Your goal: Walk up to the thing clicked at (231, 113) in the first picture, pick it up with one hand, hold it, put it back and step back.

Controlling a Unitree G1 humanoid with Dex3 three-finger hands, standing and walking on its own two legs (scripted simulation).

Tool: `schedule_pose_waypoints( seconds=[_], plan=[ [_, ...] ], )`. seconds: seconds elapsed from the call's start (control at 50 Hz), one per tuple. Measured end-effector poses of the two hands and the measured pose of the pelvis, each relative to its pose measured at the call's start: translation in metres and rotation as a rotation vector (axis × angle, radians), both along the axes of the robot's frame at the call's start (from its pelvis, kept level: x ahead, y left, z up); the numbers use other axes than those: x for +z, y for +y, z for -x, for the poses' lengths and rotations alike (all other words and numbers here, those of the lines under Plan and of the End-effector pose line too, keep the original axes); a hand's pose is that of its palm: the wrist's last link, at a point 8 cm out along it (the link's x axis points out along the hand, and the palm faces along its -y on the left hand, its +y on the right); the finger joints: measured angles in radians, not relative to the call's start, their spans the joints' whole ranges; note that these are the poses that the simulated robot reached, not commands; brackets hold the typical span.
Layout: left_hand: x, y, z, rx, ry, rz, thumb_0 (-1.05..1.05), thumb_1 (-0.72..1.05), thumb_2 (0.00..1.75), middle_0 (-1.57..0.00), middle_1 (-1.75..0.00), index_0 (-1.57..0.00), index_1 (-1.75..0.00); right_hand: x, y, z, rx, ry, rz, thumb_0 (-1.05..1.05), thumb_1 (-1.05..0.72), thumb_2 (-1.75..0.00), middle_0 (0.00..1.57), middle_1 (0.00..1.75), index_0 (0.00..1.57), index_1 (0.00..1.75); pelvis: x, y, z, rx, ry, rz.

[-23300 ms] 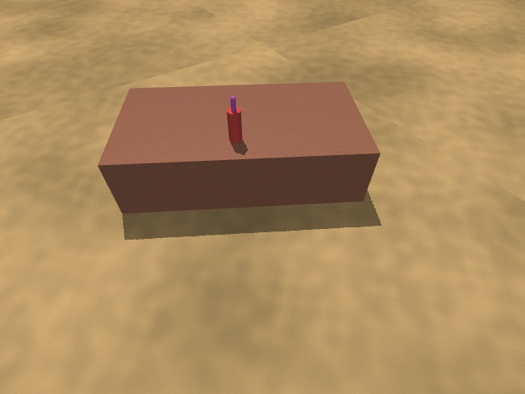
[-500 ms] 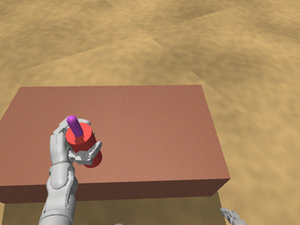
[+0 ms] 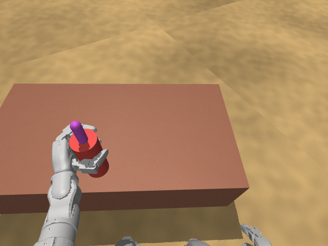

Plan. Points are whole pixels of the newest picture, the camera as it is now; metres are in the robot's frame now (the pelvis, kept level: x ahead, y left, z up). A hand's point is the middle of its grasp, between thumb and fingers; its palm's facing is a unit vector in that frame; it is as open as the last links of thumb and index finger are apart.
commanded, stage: crouch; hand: left
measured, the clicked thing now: (88, 149) +0.36 +0.19 +0.02
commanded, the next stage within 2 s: lower in 1.18 s
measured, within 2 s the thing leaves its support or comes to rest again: neither
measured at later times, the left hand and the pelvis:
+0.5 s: hand (93, 145) +0.45 +0.22 -0.11, palm faces +0.24 -0.97 -0.01, open 8.7 cm; pelvis -0.01 +0.01 -0.11, yaw -3 degrees
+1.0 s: hand (94, 148) +0.47 +0.23 -0.17, palm faces +0.21 -0.98 -0.01, open 8.8 cm; pelvis -0.04 +0.01 -0.17, yaw -4 degrees
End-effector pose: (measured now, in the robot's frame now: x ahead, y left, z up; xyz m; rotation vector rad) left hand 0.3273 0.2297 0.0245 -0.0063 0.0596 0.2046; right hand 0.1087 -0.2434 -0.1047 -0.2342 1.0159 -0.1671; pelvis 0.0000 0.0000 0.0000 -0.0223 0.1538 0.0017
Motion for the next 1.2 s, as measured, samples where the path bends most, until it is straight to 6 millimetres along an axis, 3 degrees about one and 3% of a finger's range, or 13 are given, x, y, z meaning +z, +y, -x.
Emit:
schedule_pose_waypoints(
  seconds=[0.12,0.22,0.3,0.5,0.76,1.04,1.2],
  plan=[
    [-0.048,0.010,-0.010,0.030,0.032,0.012,-0.02,-0.29,1.14,-0.74,-1.11,-0.80,-1.12,-0.021,-0.010,0.016,0.007,0.062,0.030,0.00,-0.89,-0.90,0.20,0.30,0.21,0.30,-0.022,0.000,0.008,-0.005,0.094,0.006],
    [-0.090,0.021,-0.028,0.033,0.019,-0.014,-0.02,-0.28,1.15,-0.74,-1.11,-0.80,-1.12,-0.052,-0.018,0.036,0.009,0.138,0.062,0.00,-0.90,-0.90,0.20,0.30,0.21,0.30,-0.055,0.001,0.012,-0.010,0.194,0.016],
    [-0.112,0.029,-0.048,0.026,-0.002,-0.029,-0.02,-0.28,1.14,-0.75,-1.10,-0.80,-1.10,-0.080,-0.020,0.053,-0.004,0.209,0.071,0.00,-0.91,-0.90,0.20,0.30,0.21,0.30,-0.080,0.002,0.014,-0.018,0.253,0.028],
    [-0.135,0.036,-0.088,0.034,-0.012,-0.010,-0.02,-0.27,1.13,-0.76,-1.07,-0.81,-1.08,-0.123,-0.003,0.079,-0.054,0.310,0.009,0.00,-0.93,-0.91,0.20,0.30,0.21,0.30,-0.111,0.007,0.013,-0.031,0.338,0.040],
    [-0.190,0.047,-0.091,0.047,-0.012,-0.017,-0.02,-0.27,1.15,-0.75,-1.10,-0.80,-1.10,-0.157,-0.007,0.083,-0.031,0.314,0.040,0.00,-0.93,-0.91,0.20,0.30,0.21,0.30,-0.153,0.008,0.030,-0.043,0.394,0.051],
    [-0.198,0.052,-0.116,0.005,0.002,-0.016,-0.02,-0.28,1.16,-0.75,-1.10,-0.80,-1.11,-0.178,-0.008,0.110,-0.058,0.355,0.062,0.00,-0.94,-0.91,0.20,0.30,0.21,0.30,-0.177,0.010,0.040,-0.048,0.422,0.065],
    [-0.220,0.051,-0.123,0.003,0.008,-0.011,-0.02,-0.28,1.16,-0.75,-1.10,-0.80,-1.11,-0.192,-0.007,0.122,-0.071,0.377,0.060,0.00,-0.93,-0.91,0.20,0.30,0.21,0.30,-0.192,0.011,0.043,-0.058,0.444,0.060]
  ],
)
